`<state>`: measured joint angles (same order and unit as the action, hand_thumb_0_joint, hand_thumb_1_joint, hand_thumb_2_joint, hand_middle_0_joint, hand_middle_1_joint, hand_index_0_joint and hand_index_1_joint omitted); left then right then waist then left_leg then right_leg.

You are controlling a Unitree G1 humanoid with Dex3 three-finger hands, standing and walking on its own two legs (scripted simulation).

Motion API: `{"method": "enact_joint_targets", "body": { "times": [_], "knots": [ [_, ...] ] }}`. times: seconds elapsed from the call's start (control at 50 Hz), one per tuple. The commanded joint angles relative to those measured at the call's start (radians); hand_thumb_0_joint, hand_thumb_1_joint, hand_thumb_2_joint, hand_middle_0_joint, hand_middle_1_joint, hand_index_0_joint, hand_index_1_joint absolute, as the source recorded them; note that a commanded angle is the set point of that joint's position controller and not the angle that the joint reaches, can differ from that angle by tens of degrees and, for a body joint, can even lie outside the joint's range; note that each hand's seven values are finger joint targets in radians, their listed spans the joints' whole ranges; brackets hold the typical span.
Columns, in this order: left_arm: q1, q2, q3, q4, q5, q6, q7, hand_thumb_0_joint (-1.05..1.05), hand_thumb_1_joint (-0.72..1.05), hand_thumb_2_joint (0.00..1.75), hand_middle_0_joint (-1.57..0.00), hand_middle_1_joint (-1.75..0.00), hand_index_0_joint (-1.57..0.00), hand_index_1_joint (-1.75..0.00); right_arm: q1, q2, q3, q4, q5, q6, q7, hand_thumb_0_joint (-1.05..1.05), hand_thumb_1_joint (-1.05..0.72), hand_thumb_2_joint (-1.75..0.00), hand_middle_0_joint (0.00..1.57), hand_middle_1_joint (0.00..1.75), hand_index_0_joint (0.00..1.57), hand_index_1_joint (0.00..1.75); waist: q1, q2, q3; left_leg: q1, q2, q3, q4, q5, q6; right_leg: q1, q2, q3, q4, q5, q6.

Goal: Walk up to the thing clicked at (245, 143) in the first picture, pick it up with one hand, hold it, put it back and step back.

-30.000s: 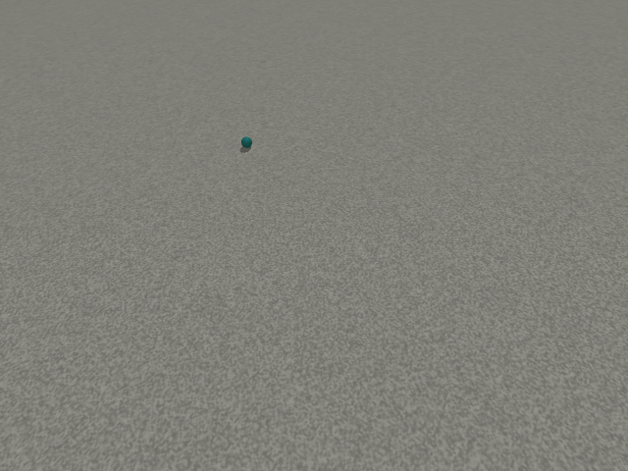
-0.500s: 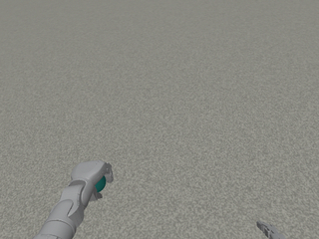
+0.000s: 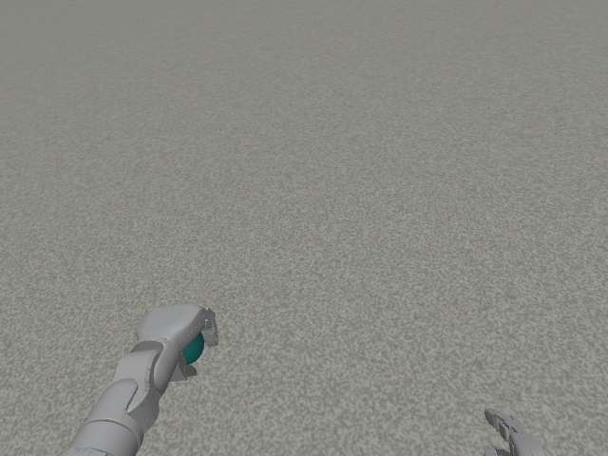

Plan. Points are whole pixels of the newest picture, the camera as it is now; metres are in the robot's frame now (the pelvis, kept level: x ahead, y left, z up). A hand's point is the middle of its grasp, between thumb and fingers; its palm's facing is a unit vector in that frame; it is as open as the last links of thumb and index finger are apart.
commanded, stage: hold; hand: left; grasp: from above
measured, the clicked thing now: (183, 345) +0.31 +0.23 -0.05
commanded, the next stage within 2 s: crouch in 0.50 s
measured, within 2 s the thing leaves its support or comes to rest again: neither
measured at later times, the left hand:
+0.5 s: hand (184, 347) +0.30 +0.22 -0.03, palm faces -0.43 -0.06 -0.90, open 7.2 cm
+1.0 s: hand (193, 370) +0.30 +0.24 -0.12, palm faces -0.45 +0.01 -0.89, open 7.2 cm
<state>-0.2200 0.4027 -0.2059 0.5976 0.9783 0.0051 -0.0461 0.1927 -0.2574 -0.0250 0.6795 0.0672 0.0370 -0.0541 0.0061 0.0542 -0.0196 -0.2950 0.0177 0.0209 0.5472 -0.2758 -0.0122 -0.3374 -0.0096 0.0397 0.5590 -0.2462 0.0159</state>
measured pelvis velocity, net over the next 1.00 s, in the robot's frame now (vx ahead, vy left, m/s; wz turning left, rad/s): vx -0.01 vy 0.00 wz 0.02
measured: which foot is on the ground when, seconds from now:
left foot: down 0.00-1.00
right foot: down 0.00-1.00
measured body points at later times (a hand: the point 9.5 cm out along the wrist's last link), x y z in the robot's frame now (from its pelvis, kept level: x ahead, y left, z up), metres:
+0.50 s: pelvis +0.01 +0.00 +0.00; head +0.02 -0.03 +0.45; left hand +0.32 +0.22 +0.02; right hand +0.16 -0.26 -0.11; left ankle +0.01 +0.13 -0.73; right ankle +0.03 -0.13 -0.73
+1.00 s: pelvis -0.01 +0.00 -0.03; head +0.06 +0.00 +0.42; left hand +0.32 +0.23 -0.07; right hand +0.12 -0.27 -0.15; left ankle +0.01 +0.13 -0.73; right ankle +0.03 -0.13 -0.73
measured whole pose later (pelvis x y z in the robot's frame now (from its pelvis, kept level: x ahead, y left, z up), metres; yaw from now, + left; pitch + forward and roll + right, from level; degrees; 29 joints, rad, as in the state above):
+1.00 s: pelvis -0.01 +0.00 -0.03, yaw +1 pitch +11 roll +0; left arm -0.38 0.38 -0.18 0.94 1.12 -0.07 0.22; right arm 0.20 -0.26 -0.05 0.69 0.02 0.05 -0.02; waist -0.03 0.00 -0.06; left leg -0.63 0.02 -0.01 0.82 -0.37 -0.02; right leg -0.65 -0.01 0.01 0.80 -0.34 0.02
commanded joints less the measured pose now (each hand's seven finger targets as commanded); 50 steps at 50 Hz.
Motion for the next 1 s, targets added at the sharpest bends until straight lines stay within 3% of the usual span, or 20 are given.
{"method": "enact_joint_targets", "body": {
  "times": [0.0,0.08,0.18,0.24,0.34,0.38,0.4,0.46,0.48,0.56,0.58,0.6,0.64,0.78,0.82,0.86,0.92,0.98],
  "knots": [
    [-0.326,0.208,0.119,-0.196,0.002,-0.005,0.04,0.0,0.52,0.67,-0.83,-0.83,-0.89,-0.77,-0.083,-0.124,-0.043,-0.135,0.002,-0.041,-0.01,0.0,-0.91,-0.9,0.2,0.3,0.2,0.3,-0.001,-0.043,-0.221,0.093,-0.036,0.003,-0.088,0.163,0.024,0.087,0.037,-0.027,-0.104,0.111,-0.022],
    [-0.299,0.186,0.102,-0.196,-0.006,-0.005,0.034,0.0,0.53,0.68,-0.82,-0.85,-0.88,-0.78,-0.088,-0.123,-0.042,-0.142,0.002,-0.039,-0.009,0.0,-0.91,-0.9,0.2,0.3,0.2,0.3,-0.005,-0.05,-0.209,0.094,-0.035,0.003,-0.092,0.165,0.023,0.081,0.038,-0.027,-0.107,0.111,-0.022],
    [-0.328,0.232,0.139,-0.236,0.005,-0.022,0.038,0.0,0.53,0.71,-0.84,-0.84,-0.9,-0.79,-0.094,-0.119,-0.044,-0.146,0.002,-0.035,-0.012,0.0,-0.91,-0.9,0.2,0.3,0.2,0.3,0.004,-0.024,-0.243,0.114,-0.04,0.007,-0.093,0.175,0.024,0.098,0.034,-0.022,-0.112,0.119,-0.022],
    [-0.343,0.204,0.116,-0.245,0.009,-0.02,0.052,0.0,0.55,0.71,-0.86,-0.83,-0.91,-0.78,-0.089,-0.12,-0.045,-0.134,-0.001,-0.033,-0.013,0.0,-0.91,-0.9,0.2,0.3,0.2,0.3,-0.013,-0.023,-0.26,0.14,-0.04,0.009,-0.086,0.215,0.024,0.101,0.034,-0.02,-0.107,0.165,-0.02],
    [-0.354,0.239,0.156,-0.213,0.011,-0.014,0.078,0.0,0.53,0.7,-0.84,-0.84,-0.9,-0.78,-0.077,-0.123,-0.05,-0.12,-0.002,-0.028,-0.013,0.0,-0.91,-0.9,0.2,0.3,0.2,0.3,0.002,-0.035,-0.261,0.13,-0.043,0.013,-0.084,0.221,0.026,0.116,0.031,-0.022,-0.115,0.177,-0.016],
    [-0.356,0.207,0.123,-0.194,0.016,-0.007,0.074,0.0,0.54,0.7,-0.84,-0.84,-0.9,-0.78,-0.075,-0.12,-0.049,-0.116,-0.003,-0.026,-0.01,0.0,-0.91,-0.9,0.2,0.3,0.2,0.3,-0.011,-0.042,-0.258,0.135,-0.042,0.013,-0.083,0.234,0.026,0.117,0.03,-0.022,-0.112,0.191,-0.016],
    [-0.351,0.189,0.102,-0.196,0.019,-0.003,0.07,0.0,0.55,0.7,-0.85,-0.86,-0.91,-0.79,-0.082,-0.117,-0.05,-0.117,-0.002,-0.026,-0.01,0.0,-0.91,-0.9,0.2,0.3,0.2,0.3,-0.004,-0.034,-0.262,0.138,-0.041,0.01,-0.086,0.246,0.024,0.113,0.031,-0.025,-0.111,0.2,-0.017],
    [-0.282,0.178,0.1,-0.173,0.012,0.004,0.059,0.0,0.55,0.69,-0.84,-0.84,-0.9,-0.78,-0.077,-0.119,-0.057,-0.122,0.0,-0.02,-0.007,0.0,-0.91,-0.9,0.2,0.3,0.2,0.3,0.001,-0.043,-0.251,0.135,-0.041,0.011,-0.09,0.263,0.026,0.129,0.029,-0.029,-0.111,0.219,-0.018],
    [-0.323,0.194,0.104,-0.199,0.006,0.001,0.055,0.0,0.54,0.7,-0.84,-0.84,-0.9,-0.78,-0.076,-0.124,-0.056,-0.122,0.001,-0.019,-0.008,0.0,-0.91,-0.9,0.2,0.3,0.2,0.3,0.001,-0.032,-0.265,0.141,-0.038,0.009,-0.091,0.272,0.023,0.129,0.033,-0.03,-0.108,0.223,-0.02],
    [-0.309,0.205,0.113,-0.164,0.011,-0.004,0.042,0.0,0.54,0.68,-0.84,-0.82,-0.9,-0.76,-0.069,-0.124,-0.056,-0.125,0.001,-0.014,-0.009,0.0,-0.91,-0.9,0.2,0.3,0.2,0.3,-0.004,-0.042,-0.238,0.13,-0.036,0.01,-0.095,0.268,0.025,0.124,0.035,-0.031,-0.113,0.218,-0.023],
    [-0.322,0.208,0.114,-0.164,0.011,-0.008,0.043,0.0,0.59,0.6,-0.85,-0.88,-0.94,-0.79,-0.071,-0.123,-0.054,-0.126,0.002,-0.013,-0.01,0.0,-0.93,-0.91,0.2,0.3,0.2,0.3,-0.003,-0.041,-0.232,0.129,-0.034,0.006,-0.097,0.269,0.023,0.117,0.036,-0.034,-0.112,0.216,-0.024],
    [-0.331,0.219,0.125,-0.184,0.015,-0.013,0.046,0.0,0.51,0.62,-0.77,-0.84,-0.86,-0.76,-0.067,-0.123,-0.054,-0.13,0.0,-0.011,-0.01,0.0,-0.89,-0.9,0.2,0.3,0.2,0.3,-0.001,-0.025,-0.24,0.132,-0.036,0.009,-0.095,0.263,0.023,0.118,0.035,-0.032,-0.114,0.211,-0.024],
    [-0.303,0.196,0.114,-0.151,0.016,-0.021,0.056,0.0,0.47,0.66,-0.78,-0.82,-0.84,-0.76,-0.064,-0.12,-0.052,-0.129,0.0,-0.01,-0.01,0.0,-0.89,-0.9,0.2,0.3,0.2,0.3,-0.007,-0.053,-0.222,0.123,-0.036,0.008,-0.093,0.259,0.026,0.112,0.035,-0.033,-0.113,0.209,-0.023],
    [-0.336,0.175,0.128,-0.003,0.07,-0.063,0.173,0.0,0.44,0.71,-0.77,-0.81,-0.82,-0.76,-0.032,-0.123,-0.061,-0.105,-0.02,-0.001,0.001,0.0,-0.89,-0.9,0.2,0.3,0.2,0.3,-0.034,-0.085,-0.189,0.024,-0.042,0.007,-0.018,0.213,0.024,0.012,0.026,-0.034,-0.059,0.173,-0.02],
    [-0.358,0.158,0.113,0.063,0.093,-0.068,0.218,0.0,0.45,0.72,-0.78,-0.83,-0.83,-0.78,-0.012,-0.127,-0.067,-0.09,-0.028,0.002,0.008,0.0,-0.89,-0.9,0.2,0.3,0.2,0.3,-0.042,-0.086,-0.211,-0.028,-0.044,0.006,0.038,0.198,0.022,-0.039,0.025,-0.037,-0.007,0.162,-0.021],
    [-0.453,0.181,0.119,0.075,0.12,-0.075,0.264,0.0,0.46,0.71,-0.78,-0.84,-0.83,-0.79,0.009,-0.136,-0.077,-0.076,-0.037,0.0,0.016,0.0,-0.89,-0.9,0.2,0.3,0.2,0.3,-0.057,-0.059,-0.265,-0.079,-0.044,0.01,0.109,0.173,0.017,-0.109,0.025,-0.031,0.052,0.143,-0.021],
    [-0.502,0.148,0.096,0.176,0.153,-0.076,0.318,0.0,0.48,0.69,-0.78,-0.86,-0.84,-0.8,0.049,-0.142,-0.088,-0.051,-0.05,-0.005,0.03,0.0,-0.9,-0.9,0.2,0.3,0.2,0.3,-0.08,-0.048,-0.333,-0.208,-0.042,0.005,0.242,0.15,0.011,-0.226,0.024,-0.031,0.175,0.129,-0.024],
    [-0.551,0.154,0.105,0.267,0.173,-0.082,0.367,0.0,0.44,0.64,-0.75,-0.85,-0.82,-0.78,0.077,-0.144,-0.092,-0.047,-0.059,-0.01,0.037,0.0,-0.9,-0.9,0.2,0.3,0.2,0.3,-0.084,-0.042,-0.394,-0.364,-0.041,0.005,0.37,0.098,0.013,-0.325,0.022,-0.03,0.293,0.089,-0.028]
  ]
}}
